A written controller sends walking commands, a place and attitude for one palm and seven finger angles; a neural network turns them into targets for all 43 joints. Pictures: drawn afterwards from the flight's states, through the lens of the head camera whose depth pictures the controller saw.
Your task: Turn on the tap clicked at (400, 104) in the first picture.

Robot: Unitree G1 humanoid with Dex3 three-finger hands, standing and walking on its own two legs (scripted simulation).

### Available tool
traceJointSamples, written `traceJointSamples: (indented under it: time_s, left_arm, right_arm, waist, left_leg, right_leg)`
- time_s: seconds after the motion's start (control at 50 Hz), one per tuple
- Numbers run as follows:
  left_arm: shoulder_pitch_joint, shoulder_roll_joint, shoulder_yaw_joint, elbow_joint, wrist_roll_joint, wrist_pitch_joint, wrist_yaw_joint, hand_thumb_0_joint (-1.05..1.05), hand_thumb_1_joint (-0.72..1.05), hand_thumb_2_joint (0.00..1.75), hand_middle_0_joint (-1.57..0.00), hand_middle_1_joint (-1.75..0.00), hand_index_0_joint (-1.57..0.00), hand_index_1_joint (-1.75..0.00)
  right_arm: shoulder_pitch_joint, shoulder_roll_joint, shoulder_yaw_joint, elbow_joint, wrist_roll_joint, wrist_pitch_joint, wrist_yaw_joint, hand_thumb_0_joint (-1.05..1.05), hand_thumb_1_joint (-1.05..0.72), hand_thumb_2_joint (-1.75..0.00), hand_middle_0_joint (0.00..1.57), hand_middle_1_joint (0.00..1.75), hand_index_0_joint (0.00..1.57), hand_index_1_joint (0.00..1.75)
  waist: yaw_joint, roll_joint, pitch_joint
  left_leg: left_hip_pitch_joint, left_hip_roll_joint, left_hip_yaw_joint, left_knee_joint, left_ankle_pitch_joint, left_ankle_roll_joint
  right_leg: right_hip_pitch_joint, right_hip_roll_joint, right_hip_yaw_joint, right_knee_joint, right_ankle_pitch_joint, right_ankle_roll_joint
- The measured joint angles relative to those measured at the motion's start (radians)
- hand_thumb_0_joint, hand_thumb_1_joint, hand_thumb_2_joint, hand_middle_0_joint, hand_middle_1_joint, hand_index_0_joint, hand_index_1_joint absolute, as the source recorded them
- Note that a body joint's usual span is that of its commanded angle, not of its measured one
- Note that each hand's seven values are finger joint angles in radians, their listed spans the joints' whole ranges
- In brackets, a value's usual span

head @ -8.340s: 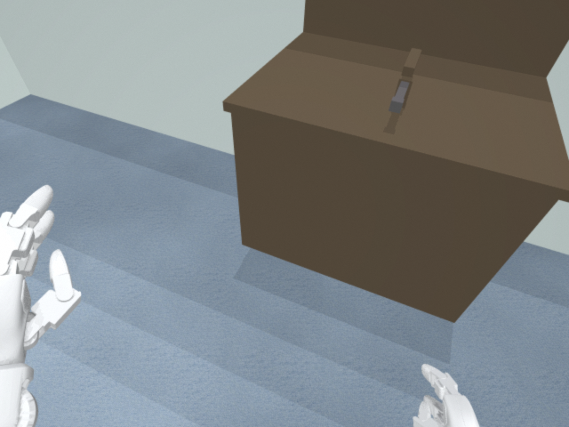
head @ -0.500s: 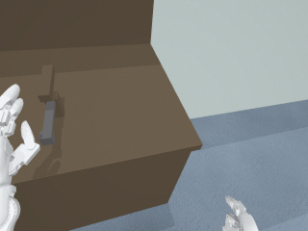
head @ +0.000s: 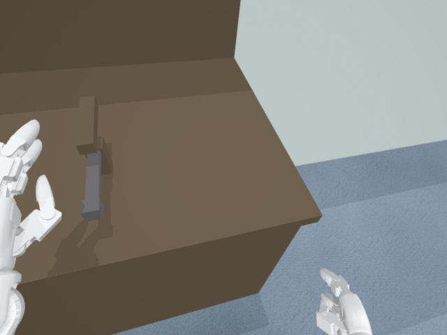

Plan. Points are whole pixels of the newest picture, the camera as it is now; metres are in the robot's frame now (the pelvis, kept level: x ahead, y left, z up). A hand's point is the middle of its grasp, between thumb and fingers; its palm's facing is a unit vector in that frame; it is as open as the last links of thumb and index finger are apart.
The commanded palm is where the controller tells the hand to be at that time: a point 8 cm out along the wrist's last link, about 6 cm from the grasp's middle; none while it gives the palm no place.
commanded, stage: come to a stop and stand still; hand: left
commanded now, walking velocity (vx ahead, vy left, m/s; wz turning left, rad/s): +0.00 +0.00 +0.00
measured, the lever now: (92, 209) +0.28 +0.26 +0.06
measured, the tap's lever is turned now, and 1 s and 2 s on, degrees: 0 0 0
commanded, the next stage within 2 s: look again from close up in 0.06 s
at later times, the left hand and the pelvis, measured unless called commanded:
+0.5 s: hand (51, 228) +0.20 +0.24 +0.16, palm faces +0.39 -0.85 -0.35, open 7.5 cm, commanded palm +0.15 +0.27 +0.18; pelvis -0.01 -0.01 +0.00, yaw +0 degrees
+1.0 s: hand (98, 247) +0.18 +0.18 +0.17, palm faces +0.31 -0.84 -0.45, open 7.5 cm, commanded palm +0.12 +0.22 +0.18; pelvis -0.04 -0.06 +0.00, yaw -1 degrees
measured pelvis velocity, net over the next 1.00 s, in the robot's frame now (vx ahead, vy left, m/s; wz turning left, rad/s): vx -0.04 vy -0.06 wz -0.01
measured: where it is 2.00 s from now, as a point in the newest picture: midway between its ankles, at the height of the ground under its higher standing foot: outside the picture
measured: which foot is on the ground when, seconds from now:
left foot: down 0.00-1.00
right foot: down 0.00-1.00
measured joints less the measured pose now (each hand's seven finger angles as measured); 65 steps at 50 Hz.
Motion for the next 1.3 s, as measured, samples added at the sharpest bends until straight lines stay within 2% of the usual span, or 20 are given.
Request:
traceJointSamples:
  time_s: [0.16, 0.38, 0.62, 0.82, 0.98, 1.08, 1.12, 1.16, 1.2, 1.24, 1.3]
  left_arm:
    - [0.024, 0.017, 0.024, 0.013, -0.011, -0.006, 0.001, 0.02, 0.89, 0.9, -0.21, -0.3, -0.2, -0.31]
    - [0.038, -0.005, 0.003, 0.015, -0.012, -0.001, 0.009, 0.02, 0.89, 0.9, -0.21, -0.3, -0.21, -0.31]
    - [0.024, -0.016, 0.001, 0.055, -0.007, -0.01, 0.016, 0.02, 0.89, 0.9, -0.21, -0.3, -0.2, -0.31]
    - [0.006, 0.011, 0.022, 0.001, -0.027, -0.023, 0.006, 0.02, 0.89, 0.9, -0.21, -0.3, -0.2, -0.31]
    - [0.059, 0.041, 0.056, -0.062, -0.035, -0.051, -0.02, 0.02, 0.89, 0.9, -0.21, -0.3, -0.2, -0.31]
    - [0.071, 0.049, 0.082, -0.084, -0.038, -0.072, -0.026, 0.02, 0.89, 0.9, -0.21, -0.3, -0.21, -0.31]
    - [0.07, 0.047, 0.083, -0.088, -0.039, -0.08, -0.021, 0.02, 0.89, 0.9, -0.21, -0.3, -0.21, -0.31]
    - [0.061, 0.042, 0.077, -0.083, -0.038, -0.082, -0.013, 0.02, 0.88, 0.9, -0.21, -0.3, -0.21, -0.31]
    - [0.067, 0.037, 0.077, -0.072, -0.035, -0.076, -0.003, 0.02, 0.88, 0.9, -0.21, -0.3, -0.21, -0.31]
    - [0.089, 0.031, 0.078, -0.059, -0.032, -0.068, 0.008, 0.02, 0.88, 0.9, -0.21, -0.3, -0.21, -0.31]
    - [0.124, 0.027, 0.068, -0.037, -0.03, -0.055, 0.021, 0.02, 0.88, 0.9, -0.21, -0.3, -0.21, -0.31]
  right_arm:
    - [0.009, 0.002, -0.002, -0.008, 0.01, 0.017, 0.001, 0.02, -0.9, -0.89, 0.2, 0.3, 0.2, 0.3]
    - [0.015, -0.019, -0.011, 0.009, 0.014, 0.017, -0.016, 0.02, -0.9, -0.89, 0.2, 0.3, 0.2, 0.3]
    - [0.018, -0.014, -0.006, 0.003, 0.015, 0.013, -0.023, 0.02, -0.9, -0.89, 0.2, 0.3, 0.2, 0.3]
    - [-0.013, 0.01, -0.004, -0.009, 0.008, 0.003, -0.018, 0.02, -0.9, -0.89, 0.2, 0.3, 0.2, 0.3]
    - [-0.033, 0.018, -0.017, -0.019, -0.009, -0.013, -0.015, 0.02, -0.9, -0.89, 0.2, 0.3, 0.2, 0.3]
    - [-0.036, 0.01, -0.029, -0.006, -0.009, -0.023, -0.023, 0.02, -0.9, -0.89, 0.2, 0.3, 0.2, 0.3]
    - [-0.034, 0.008, -0.039, 0.007, -0.006, -0.024, -0.025, 0.02, -0.9, -0.89, 0.2, 0.3, 0.2, 0.3]
    - [-0.027, 0.011, -0.052, 0.029, -0.003, -0.021, -0.028, 0.02, -0.9, -0.89, 0.2, 0.3, 0.2, 0.3]
    - [-0.019, 0.013, -0.055, 0.05, -0.005, -0.013, -0.032, 0.02, -0.91, -0.89, 0.2, 0.3, 0.2, 0.3]
    - [-0.006, 0.012, -0.051, 0.055, -0.009, -0.005, -0.039, 0.02, -0.91, -0.89, 0.2, 0.3, 0.2, 0.3]
    - [0.012, 0.0, -0.044, 0.056, -0.012, 0.006, -0.049, 0.02, -0.91, -0.89, 0.2, 0.3, 0.2, 0.3]
  waist:
    - [-0.018, 0.025, -0.004]
    - [-0.011, 0.022, -0.004]
    - [-0.007, 0.029, -0.025]
    - [-0.004, 0.007, 0.025]
    - [-0.007, 0.013, 0.049]
    - [-0.006, 0.036, 0.053]
    - [-0.013, 0.038, 0.043]
    - [-0.023, 0.02, 0.029]
    - [-0.033, -0.013, 0.01]
    - [-0.042, -0.041, -0.011]
    - [-0.046, -0.059, -0.039]
  left_leg:
    - [-0.014, 0.014, -0.012, 0.014, -0.006, -0.023]
    - [-0.019, 0.018, -0.015, 0.018, 0.003, -0.014]
    - [-0.013, 0.024, -0.014, -0.01, 0.023, -0.017]
    - [-0.054, 0.038, -0.007, 0.0, 0.038, -0.031]
    - [-0.134, 0.07, -0.009, 0.085, 0.018, -0.061]
    - [-0.197, 0.107, -0.029, 0.161, 0.002, -0.092]
    - [-0.234, 0.113, -0.043, 0.229, -0.067, -0.104]
    - [-0.279, 0.095, -0.063, 0.385, -0.169, -0.113]
    - [-0.295, 0.079, -0.059, 0.497, -0.214, -0.122]
    - [-0.281, 0.076, -0.041, 0.529, -0.231, -0.131]
    - [-0.226, 0.082, -0.016, 0.483, -0.244, -0.128]
  right_leg:
    - [0.018, 0.014, -0.012, -0.05, 0.028, 0.002]
    - [0.014, 0.018, -0.017, -0.048, 0.036, -0.003]
    - [0.015, 0.025, -0.015, -0.069, 0.054, -0.012]
    - [-0.039, 0.036, -0.012, -0.036, 0.057, -0.035]
    - [-0.114, 0.064, -0.022, 0.032, 0.044, -0.058]
    - [-0.148, 0.098, -0.048, 0.046, 0.058, -0.107]
    - [-0.164, 0.107, -0.059, 0.046, 0.065, -0.124]
    - [-0.171, 0.1, -0.069, 0.026, 0.082, -0.133]
    - [-0.174, 0.085, -0.068, -0.01, 0.11, -0.139]
    - [-0.178, 0.073, -0.064, -0.048, 0.14, -0.143]
    - [-0.181, 0.066, -0.059, -0.108, 0.185, -0.134]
